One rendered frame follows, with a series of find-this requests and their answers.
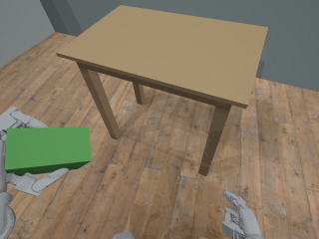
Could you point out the robot right hand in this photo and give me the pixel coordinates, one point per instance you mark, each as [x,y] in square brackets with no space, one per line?
[241,225]

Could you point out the sponge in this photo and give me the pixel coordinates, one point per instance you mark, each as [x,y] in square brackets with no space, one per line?
[38,150]

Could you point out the left robot forearm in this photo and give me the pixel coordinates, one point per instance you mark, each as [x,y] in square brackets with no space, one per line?
[7,215]

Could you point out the robot left hand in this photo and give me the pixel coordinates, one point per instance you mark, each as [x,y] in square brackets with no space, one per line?
[28,183]

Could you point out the table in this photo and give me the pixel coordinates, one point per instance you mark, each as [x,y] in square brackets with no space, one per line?
[206,60]

